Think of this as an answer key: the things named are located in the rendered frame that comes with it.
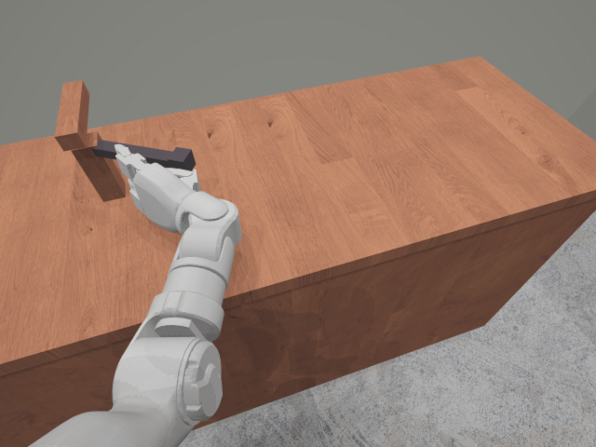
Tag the left robot forearm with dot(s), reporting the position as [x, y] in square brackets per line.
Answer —
[190, 304]

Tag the left robot upper arm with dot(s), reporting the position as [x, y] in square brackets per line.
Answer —
[164, 386]

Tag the tap lever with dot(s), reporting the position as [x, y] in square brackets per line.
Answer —
[180, 158]

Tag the counter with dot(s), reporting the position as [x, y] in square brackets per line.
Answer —
[379, 215]

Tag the left robot hand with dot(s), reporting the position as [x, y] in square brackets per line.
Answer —
[156, 191]

